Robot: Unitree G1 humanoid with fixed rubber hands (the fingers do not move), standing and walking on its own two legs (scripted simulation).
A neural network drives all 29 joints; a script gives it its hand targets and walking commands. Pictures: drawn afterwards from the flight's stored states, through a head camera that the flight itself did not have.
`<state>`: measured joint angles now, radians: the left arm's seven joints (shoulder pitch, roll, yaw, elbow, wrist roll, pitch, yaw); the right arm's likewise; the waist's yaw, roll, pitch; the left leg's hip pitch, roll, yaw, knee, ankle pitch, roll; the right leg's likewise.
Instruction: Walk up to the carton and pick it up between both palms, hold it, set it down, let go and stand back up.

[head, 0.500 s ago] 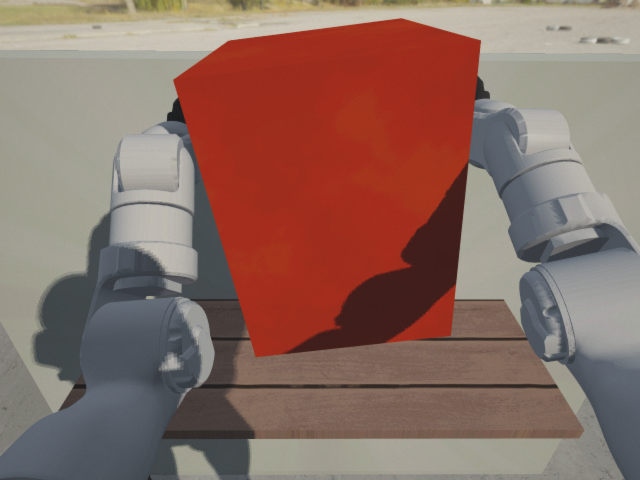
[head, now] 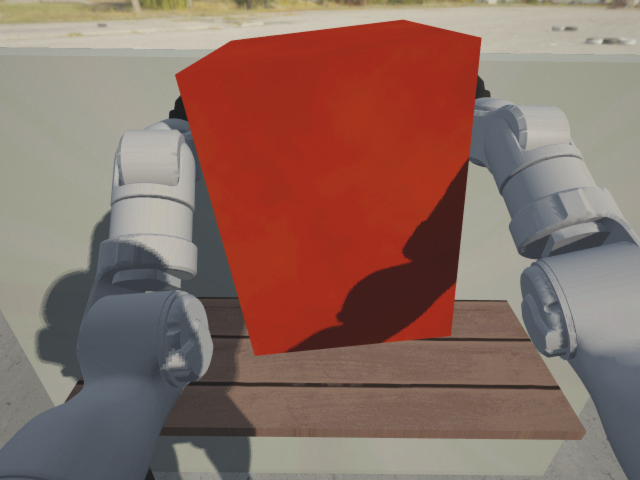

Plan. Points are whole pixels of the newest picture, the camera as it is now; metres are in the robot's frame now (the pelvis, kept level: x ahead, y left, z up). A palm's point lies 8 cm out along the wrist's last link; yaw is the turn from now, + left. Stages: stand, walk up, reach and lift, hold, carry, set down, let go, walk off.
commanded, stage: hold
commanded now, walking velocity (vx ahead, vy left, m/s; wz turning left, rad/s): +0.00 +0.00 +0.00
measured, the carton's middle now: (333, 177) +0.38 -0.01 +0.29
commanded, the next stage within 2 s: set down in 0.32 s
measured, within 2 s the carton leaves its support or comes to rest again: neither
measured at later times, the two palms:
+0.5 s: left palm (185, 127) +0.37 +0.15 +0.35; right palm (478, 114) +0.36 -0.16 +0.37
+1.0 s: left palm (182, 154) +0.41 +0.17 +0.31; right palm (443, 149) +0.39 -0.14 +0.32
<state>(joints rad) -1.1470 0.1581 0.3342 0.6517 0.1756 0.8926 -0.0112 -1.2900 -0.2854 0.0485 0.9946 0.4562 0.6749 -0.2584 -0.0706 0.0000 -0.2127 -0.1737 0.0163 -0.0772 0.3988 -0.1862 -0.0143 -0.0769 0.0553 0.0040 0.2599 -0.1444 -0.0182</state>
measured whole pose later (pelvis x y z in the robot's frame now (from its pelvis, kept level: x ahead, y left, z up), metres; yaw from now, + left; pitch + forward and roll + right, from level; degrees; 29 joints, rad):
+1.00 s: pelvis +0.01 +0.00 +0.00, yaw +1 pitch -7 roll -2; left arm -1.10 0.19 0.33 0.69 0.22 0.63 -0.05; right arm -1.17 -0.18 -0.05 1.00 0.32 0.37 -0.22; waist -0.11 -0.08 -0.08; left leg -0.06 0.00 -0.08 0.37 -0.19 -0.01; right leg 0.04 0.04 0.01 0.23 -0.16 -0.01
